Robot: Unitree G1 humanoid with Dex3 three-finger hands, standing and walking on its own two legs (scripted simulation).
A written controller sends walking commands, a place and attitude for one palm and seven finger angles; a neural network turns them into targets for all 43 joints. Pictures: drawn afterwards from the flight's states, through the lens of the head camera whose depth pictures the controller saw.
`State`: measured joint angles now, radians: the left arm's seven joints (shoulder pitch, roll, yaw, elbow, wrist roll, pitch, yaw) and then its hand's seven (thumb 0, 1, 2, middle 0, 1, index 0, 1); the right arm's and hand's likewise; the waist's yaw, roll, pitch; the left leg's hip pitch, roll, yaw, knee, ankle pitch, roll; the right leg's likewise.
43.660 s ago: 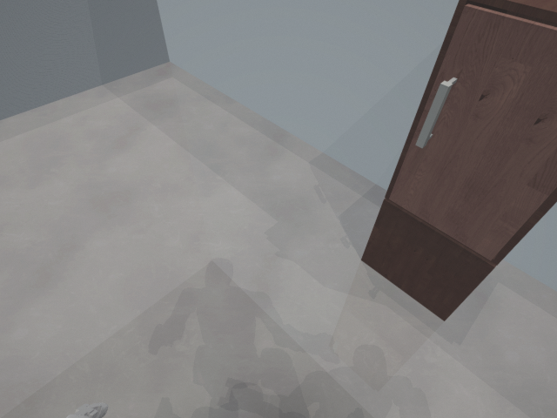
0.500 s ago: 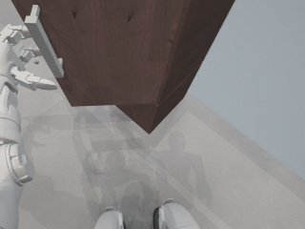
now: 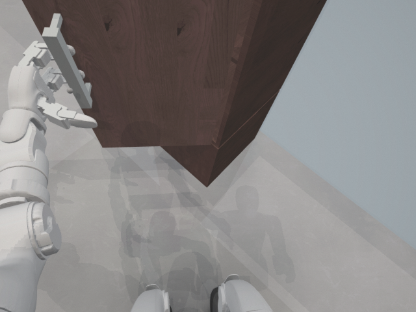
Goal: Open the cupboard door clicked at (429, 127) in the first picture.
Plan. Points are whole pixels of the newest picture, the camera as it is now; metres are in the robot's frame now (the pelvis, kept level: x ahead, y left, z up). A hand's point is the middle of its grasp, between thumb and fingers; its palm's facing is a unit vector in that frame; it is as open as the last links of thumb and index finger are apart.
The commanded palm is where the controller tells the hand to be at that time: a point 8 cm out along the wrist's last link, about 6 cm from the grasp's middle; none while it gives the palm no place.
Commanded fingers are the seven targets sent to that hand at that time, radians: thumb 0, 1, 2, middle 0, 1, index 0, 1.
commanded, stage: slide the fingers in behind the handle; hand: left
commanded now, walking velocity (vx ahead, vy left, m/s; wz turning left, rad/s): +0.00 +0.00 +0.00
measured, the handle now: (73, 66) +0.56 +0.22 +0.08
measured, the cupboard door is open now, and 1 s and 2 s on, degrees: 47 47 69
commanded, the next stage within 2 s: close the thumb around the handle in 0.48 s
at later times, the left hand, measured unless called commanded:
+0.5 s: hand (80, 89) +0.50 +0.20 +0.08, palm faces +0.01 -1.00 -0.02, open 14.0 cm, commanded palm +0.48 +0.24 +0.08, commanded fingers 0.00 -0.50 0.30 -0.30 -1.20 -0.30 -1.20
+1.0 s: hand (80, 86) +0.51 +0.20 +0.08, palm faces +0.00 -1.00 -0.01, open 9.1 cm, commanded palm +0.49 +0.24 +0.08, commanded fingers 0.00 0.73 0.83 -0.39 -1.33 -0.39 -1.33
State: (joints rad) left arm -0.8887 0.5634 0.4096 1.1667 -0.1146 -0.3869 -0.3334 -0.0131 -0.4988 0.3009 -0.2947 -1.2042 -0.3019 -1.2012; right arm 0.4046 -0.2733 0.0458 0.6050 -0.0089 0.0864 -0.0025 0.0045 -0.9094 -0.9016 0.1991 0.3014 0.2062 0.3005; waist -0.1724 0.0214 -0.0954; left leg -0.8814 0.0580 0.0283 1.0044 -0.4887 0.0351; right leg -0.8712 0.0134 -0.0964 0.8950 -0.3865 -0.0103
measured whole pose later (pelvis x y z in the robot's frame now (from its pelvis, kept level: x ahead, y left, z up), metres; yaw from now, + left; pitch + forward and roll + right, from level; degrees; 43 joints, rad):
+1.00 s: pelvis +0.00 +0.00 +0.00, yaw +0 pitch +22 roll -4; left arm -0.92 0.55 0.42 1.19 -0.09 -0.39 -0.28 -0.01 0.21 0.60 -0.35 -1.28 -0.35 -1.28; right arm 0.42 -0.27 0.05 0.62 -0.02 0.07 0.00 0.00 -0.91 -0.90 0.20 0.30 0.21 0.30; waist -0.19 0.03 -0.10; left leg -0.90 0.06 0.04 1.01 -0.49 0.04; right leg -0.89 0.01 -0.09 0.91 -0.39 -0.01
